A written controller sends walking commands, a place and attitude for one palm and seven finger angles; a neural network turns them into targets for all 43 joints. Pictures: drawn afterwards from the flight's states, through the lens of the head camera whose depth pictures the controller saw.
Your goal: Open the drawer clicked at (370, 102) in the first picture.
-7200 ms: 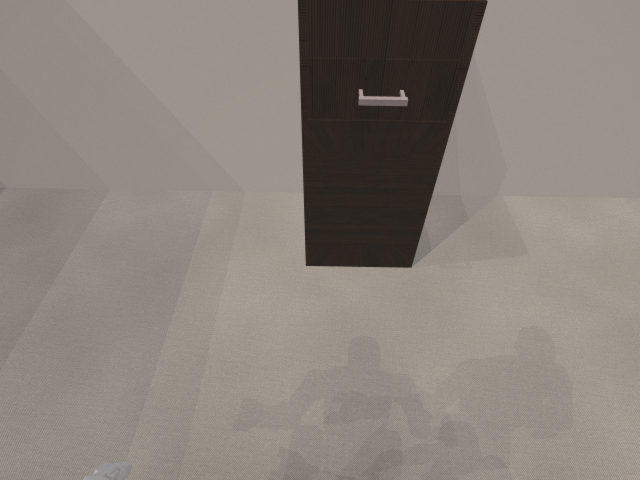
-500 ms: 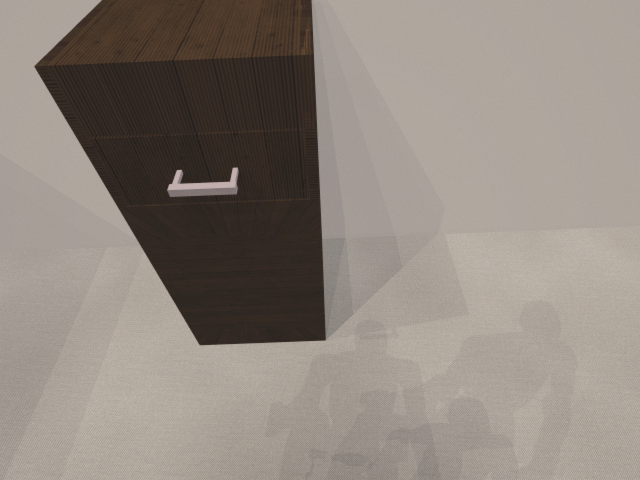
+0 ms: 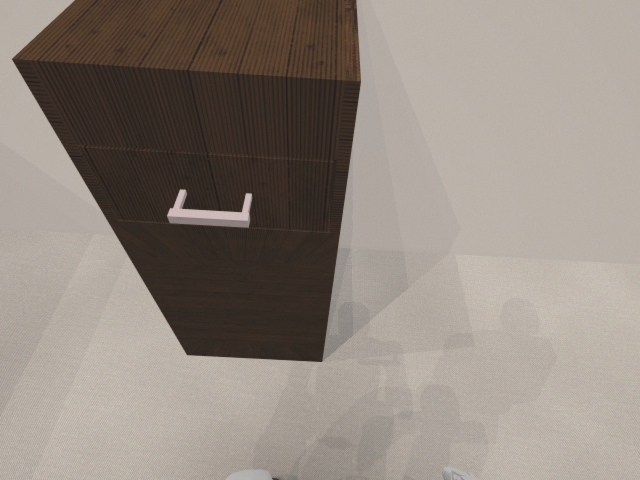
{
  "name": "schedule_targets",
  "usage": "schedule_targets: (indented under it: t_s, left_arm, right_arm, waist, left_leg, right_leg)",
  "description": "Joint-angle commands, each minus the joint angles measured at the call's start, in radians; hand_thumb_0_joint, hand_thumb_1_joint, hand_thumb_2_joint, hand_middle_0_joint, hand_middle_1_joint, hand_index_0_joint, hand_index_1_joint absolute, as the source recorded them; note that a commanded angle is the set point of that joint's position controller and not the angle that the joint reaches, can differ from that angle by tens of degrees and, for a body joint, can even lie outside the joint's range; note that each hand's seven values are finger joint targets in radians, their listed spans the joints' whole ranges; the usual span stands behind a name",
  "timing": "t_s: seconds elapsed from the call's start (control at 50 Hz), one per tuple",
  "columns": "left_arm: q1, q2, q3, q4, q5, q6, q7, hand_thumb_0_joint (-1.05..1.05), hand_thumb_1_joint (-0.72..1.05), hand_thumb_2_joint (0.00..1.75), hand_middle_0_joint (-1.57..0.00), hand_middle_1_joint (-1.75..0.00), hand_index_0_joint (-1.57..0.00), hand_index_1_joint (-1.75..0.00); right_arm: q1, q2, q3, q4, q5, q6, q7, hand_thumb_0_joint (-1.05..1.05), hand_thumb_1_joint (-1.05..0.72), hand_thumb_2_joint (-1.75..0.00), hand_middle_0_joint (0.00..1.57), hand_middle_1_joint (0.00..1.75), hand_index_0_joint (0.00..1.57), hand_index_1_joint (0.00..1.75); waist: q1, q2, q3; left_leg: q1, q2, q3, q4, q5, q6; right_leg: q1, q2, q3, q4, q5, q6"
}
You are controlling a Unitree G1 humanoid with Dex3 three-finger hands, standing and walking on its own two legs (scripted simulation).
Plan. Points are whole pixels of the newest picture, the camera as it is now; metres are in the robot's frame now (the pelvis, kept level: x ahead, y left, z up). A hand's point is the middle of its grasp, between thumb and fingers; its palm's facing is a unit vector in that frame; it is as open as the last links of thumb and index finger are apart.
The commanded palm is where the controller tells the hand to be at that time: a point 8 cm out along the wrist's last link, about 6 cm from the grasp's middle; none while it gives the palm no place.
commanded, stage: come to a stop and stand still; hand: left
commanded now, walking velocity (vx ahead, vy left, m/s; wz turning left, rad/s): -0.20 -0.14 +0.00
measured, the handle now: (212, 208) +0.49 +0.24 -0.01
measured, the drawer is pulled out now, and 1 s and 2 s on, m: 0.00 0.00 0.00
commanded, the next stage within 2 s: look again from close up in 1.28 s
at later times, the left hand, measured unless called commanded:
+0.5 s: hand out of the picture -0.02 +0.10 -0.14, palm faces +0.05 -0.96 -0.27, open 7.3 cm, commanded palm none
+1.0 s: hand out of the picture -0.04 +0.16 -0.17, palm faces +0.08 -0.97 -0.23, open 7.4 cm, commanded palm none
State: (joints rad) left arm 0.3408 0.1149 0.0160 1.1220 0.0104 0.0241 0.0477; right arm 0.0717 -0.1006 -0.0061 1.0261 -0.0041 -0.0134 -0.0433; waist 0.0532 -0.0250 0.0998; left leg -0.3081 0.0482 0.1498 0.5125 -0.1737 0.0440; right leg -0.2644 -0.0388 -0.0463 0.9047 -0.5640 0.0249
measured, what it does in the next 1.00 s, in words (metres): steps on the spot: right foot, then left foot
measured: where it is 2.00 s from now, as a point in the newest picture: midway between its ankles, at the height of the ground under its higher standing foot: outside the picture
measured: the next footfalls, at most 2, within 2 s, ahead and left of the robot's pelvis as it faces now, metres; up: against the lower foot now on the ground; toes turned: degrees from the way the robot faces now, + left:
right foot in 0.28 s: -0.01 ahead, -0.14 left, +0.00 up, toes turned +0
left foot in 0.78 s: -0.02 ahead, +0.10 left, +0.00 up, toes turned +4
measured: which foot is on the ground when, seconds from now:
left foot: down 0.00-0.28, up 0.30-0.76, down 0.78-1.00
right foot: up 0.00-0.26, down 0.28-1.00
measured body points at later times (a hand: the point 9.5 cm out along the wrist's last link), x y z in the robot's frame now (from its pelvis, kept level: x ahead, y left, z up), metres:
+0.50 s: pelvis -0.03 -0.08 +0.02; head -0.03 -0.12 +0.46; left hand -0.02 +0.15 -0.12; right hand -0.02 -0.32 -0.16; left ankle -0.05 +0.09 -0.67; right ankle -0.05 -0.17 -0.73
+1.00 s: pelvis -0.04 -0.03 +0.00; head -0.03 -0.04 +0.45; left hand -0.04 +0.21 -0.15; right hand +0.05 -0.24 -0.16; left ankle -0.06 +0.09 -0.73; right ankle -0.05 -0.14 -0.74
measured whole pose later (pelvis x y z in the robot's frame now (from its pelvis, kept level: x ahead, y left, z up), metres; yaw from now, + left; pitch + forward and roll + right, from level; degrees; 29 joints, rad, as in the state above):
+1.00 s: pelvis -0.04 -0.03 +0.00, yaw +0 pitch -1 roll +2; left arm 0.27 0.16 0.02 1.11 0.02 0.01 0.03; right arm 0.16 -0.15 -0.01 1.05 -0.01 0.00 -0.04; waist 0.04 -0.01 0.02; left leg -0.17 -0.01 0.08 0.47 -0.29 0.00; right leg -0.22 -0.06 -0.04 0.55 -0.29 0.01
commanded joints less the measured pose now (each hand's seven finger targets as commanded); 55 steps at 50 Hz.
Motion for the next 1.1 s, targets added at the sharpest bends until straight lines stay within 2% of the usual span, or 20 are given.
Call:
schedule_targets:
  t_s: [0.0,0.08,0.16,0.22,0.26,0.28,0.34,0.4,0.54,0.62,0.68,0.72,0.74,0.76,0.8,0.82,0.92,0.96,1.02,1.08]
  left_arm:
    - [0.083,0.105,0.046,-0.068,0.003,0.017,0.0,0.0,0.9,0.9,-0.2,-0.3,-0.2,-0.3]
    - [0.057,0.103,0.062,-0.114,0.008,0.032,-0.012,0.0,0.9,0.9,-0.2,-0.3,-0.2,-0.3]
    - [0.041,0.091,0.053,-0.141,0.009,0.025,-0.02,0.0,0.9,0.9,-0.2,-0.3,-0.2,-0.3]
    - [0.145,0.11,0.048,-0.096,0.016,-0.003,-0.019,0.0,0.9,0.9,-0.2,-0.3,-0.2,-0.3]
    - [0.041,0.254,0.05,-0.149,0.03,-0.017,-0.017,0.0,0.9,0.9,-0.2,-0.3,-0.2,-0.3]
    - [-0.047,0.282,0.053,-0.191,0.026,-0.009,-0.012,0.0,0.9,0.9,-0.2,-0.3,-0.2,-0.3]
    - [-0.135,0.244,0.055,-0.193,0.017,-0.031,-0.01,0.0,0.9,0.9,-0.2,-0.3,-0.2,-0.3]
    - [-0.08,0.224,0.056,-0.181,0.012,-0.043,-0.015,0.0,0.9,0.9,-0.2,-0.3,-0.2,-0.3]
    - [0.093,0.222,0.064,-0.104,0.018,-0.046,0.003,0.0,0.9,0.9,-0.2,-0.3,-0.2,-0.3]
    - [0.056,0.233,0.067,-0.1,0.023,-0.035,0.002,0.0,0.9,0.9,-0.2,-0.3,-0.2,-0.3]
    - [-0.027,0.23,0.064,-0.101,0.018,-0.027,-0.001,0.0,0.9,0.9,-0.2,-0.3,-0.2,-0.3]
    - [-0.042,0.184,0.052,-0.104,0.005,-0.016,-0.005,0.0,0.9,0.9,-0.2,-0.3,-0.2,-0.3]
    - [-0.014,0.135,0.044,-0.106,0.001,-0.01,-0.01,0.0,0.9,0.9,-0.2,-0.3,-0.2,-0.3]
    - [-0.015,0.108,0.035,-0.104,0.001,-0.007,-0.009,0.0,0.9,0.9,-0.2,-0.3,-0.2,-0.3]
    - [-0.028,0.093,0.027,-0.096,0.01,-0.005,-0.016,0.0,0.9,0.9,-0.2,-0.3,-0.2,-0.3]
    - [-0.025,0.094,0.024,-0.073,0.011,0.001,-0.016,0.0,0.9,0.9,-0.2,-0.3,-0.2,-0.3]
    - [0.045,0.106,0.012,-0.028,0.006,-0.022,-0.019,0.0,0.9,0.9,-0.2,-0.3,-0.2,-0.3]
    - [0.017,0.153,0.01,-0.027,0.009,-0.039,-0.015,0.0,0.9,0.9,-0.2,-0.3,-0.2,-0.3]
    - [-0.034,0.148,0.007,-0.032,0.006,-0.044,-0.014,0.0,0.9,0.9,-0.2,-0.3,-0.2,-0.3]
    - [-0.031,0.135,0.004,-0.032,0.003,-0.044,-0.011,0.0,0.9,0.9,-0.2,-0.3,-0.2,-0.3]
  right_arm:
    - [0.089,-0.222,-0.068,-0.03,-0.008,0.027,-0.012,0.0,-0.9,-0.9,0.2,0.3,0.2,0.3]
    - [0.041,-0.22,-0.082,-0.066,-0.015,0.029,0.001,0.0,-0.9,-0.9,0.2,0.3,0.2,0.3]
    - [0.014,-0.225,-0.091,-0.076,-0.027,0.036,0.018,0.0,-0.9,-0.9,0.2,0.3,0.2,0.3]
    - [0.04,-0.201,-0.084,-0.065,-0.022,0.046,0.03,0.0,-0.9,-0.9,0.2,0.3,0.2,0.3]
    - [0.053,-0.095,-0.064,-0.1,-0.006,0.063,0.043,0.0,-0.9,-0.9,0.2,0.3,0.2,0.3]
    - [0.026,-0.153,-0.076,-0.113,-0.014,0.07,0.049,0.0,-0.9,-0.9,0.2,0.3,0.2,0.3]
    - [0.113,-0.169,-0.075,-0.059,-0.023,0.065,0.054,0.0,-0.9,-0.9,0.2,0.3,0.2,0.3]
    - [0.195,-0.169,-0.071,-0.029,-0.019,0.047,0.058,0.0,-0.9,-0.9,0.2,0.3,0.2,0.3]
    - [0.117,-0.166,-0.056,-0.066,-0.009,0.044,0.036,0.0,-0.9,-0.9,0.2,0.3,0.2,0.3]
    - [0.131,-0.146,-0.05,-0.062,0.0,0.044,0.034,0.0,-0.9,-0.9,0.2,0.3,0.2,0.3]
    - [0.221,-0.131,-0.048,-0.023,0.003,0.037,0.03,0.0,-0.9,-0.9,0.2,0.3,0.2,0.3]
    - [0.276,-0.169,-0.045,0.002,-0.003,0.016,0.025,0.0,-0.9,-0.9,0.2,0.3,0.2,0.3]
    - [0.269,-0.23,-0.055,-0.006,-0.011,0.007,0.022,0.0,-0.9,-0.9,0.2,0.3,0.2,0.3]
    - [0.24,-0.259,-0.058,-0.018,-0.012,0.012,0.018,0.0,-0.9,-0.9,0.2,0.3,0.2,0.3]
    - [0.162,-0.23,-0.045,-0.029,-0.016,0.012,0.012,0.0,-0.9,-0.9,0.2,0.3,0.2,0.3]
    - [0.139,-0.207,-0.037,-0.018,-0.015,0.007,0.006,0.0,-0.9,-0.9,0.2,0.3,0.2,0.3]
    - [0.127,-0.184,-0.03,-0.005,-0.008,0.006,0.003,0.0,-0.9,-0.9,0.2,0.3,0.2,0.3]
    - [0.156,-0.149,-0.027,0.001,0.003,0.005,0.009,0.0,-0.9,-0.9,0.2,0.3,0.2,0.3]
    - [0.173,-0.143,-0.029,0.028,-0.003,0.009,0.013,0.0,-0.9,-0.9,0.2,0.3,0.2,0.3]
    - [0.193,-0.146,-0.022,0.052,-0.004,-0.002,0.011,0.0,-0.9,-0.9,0.2,0.3,0.2,0.3]
  waist:
    - [-0.043,0.106,-0.162]
    - [-0.034,0.152,-0.204]
    - [-0.038,0.272,-0.16]
    - [0.006,0.134,-0.132]
    - [-0.015,-0.284,0.005]
    - [-0.02,-0.204,0.061]
    - [-0.063,-0.162,0.065]
    - [-0.051,-0.129,-0.017]
    - [0.026,-0.142,-0.116]
    - [0.013,-0.185,-0.125]
    - [-0.046,-0.186,-0.128]
    - [-0.067,-0.047,-0.141]
    - [-0.056,0.155,-0.152]
    - [-0.049,0.228,-0.118]
    - [-0.032,0.18,-0.028]
    - [-0.028,0.275,-0.019]
    - [-0.003,0.101,-0.073]
    - [-0.043,-0.033,-0.087]
    - [-0.061,-0.125,-0.053]
    - [-0.055,-0.048,-0.078]
  left_leg:
    - [0.146,0.312,-0.22,-0.149,0.676,0.16]
    - [0.06,0.282,-0.198,-0.19,0.306,0.135]
    - [-0.022,0.258,-0.24,-0.254,-0.134,0.104]
    - [-0.156,0.144,-0.174,-0.167,-0.363,0.011]
    - [-0.232,-0.022,-0.092,0.196,-0.34,-0.084]
    - [-0.165,0.006,-0.157,0.307,-0.298,-0.071]
    - [-0.173,0.002,-0.183,0.419,-0.146,-0.063]
    - [-0.2,-0.018,-0.149,0.425,-0.089,-0.081]
    - [-0.238,-0.015,-0.151,0.328,-0.244,-0.108]
    - [-0.112,-0.035,-0.129,0.194,-0.263,-0.091]
    - [0.102,-0.05,-0.092,-0.012,-0.089,-0.08]
    - [0.271,0.018,-0.133,-0.151,0.061,-0.058]
    - [0.28,0.167,-0.309,-0.18,0.17,-0.004]
    - [0.185,0.257,-0.374,-0.25,0.161,0.065]
    - [0.069,0.221,-0.343,-0.306,0.018,0.089]
    - [0.071,0.197,-0.308,-0.308,0.067,0.09]
    - [0.141,0.112,-0.203,-0.132,0.258,0.045]
    - [0.139,0.045,-0.157,-0.087,0.133,-0.017]
    - [0.171,0.044,-0.153,-0.112,0.072,-0.034]
    - [0.193,0.063,-0.158,-0.145,0.146,-0.028]
  right_leg:
    - [-0.119,-0.017,0.052,0.214,0.049,0.014]
    - [-0.109,-0.014,0.045,0.201,0.11,0.016]
    - [-0.022,-0.025,-0.003,-0.066,0.102,-0.006]
    - [0.186,0.001,-0.049,-0.418,0.23,-0.006]
    - [-0.08,-0.323,0.44,-0.815,-0.225,-0.112]
    - [-0.257,-0.372,0.465,-0.871,-0.292,-0.145]
    - [-0.187,-0.275,0.324,-0.794,-0.009,-0.117]
    - [0.034,-0.226,0.193,-0.697,0.295,-0.103]
    - [0.321,-0.317,0.226,-0.542,0.922,-0.193]
    - [0.247,-0.294,0.208,-0.536,0.918,-0.191]
    - [0.09,-0.236,0.153,-0.508,0.714,-0.135]
    - [-0.036,-0.136,0.09,-0.409,0.487,-0.072]
    - [-0.106,-0.058,0.024,-0.326,0.284,-0.03]
    - [-0.091,-0.031,-0.02,-0.247,0.093,-0.01]
    - [-0.094,-0.035,0.0,-0.167,0.096,-0.008]
    - [-0.08,-0.05,0.007,-0.145,0.109,-0.006]
    - [0.048,-0.041,0.026,-0.475,0.362,-0.004]
    - [0.072,-0.116,0.128,-0.539,0.571,-0.036]
    - [0.017,-0.111,0.118,-0.547,0.538,-0.049]
    - [0.055,-0.091,0.09,-0.534,0.574,-0.043]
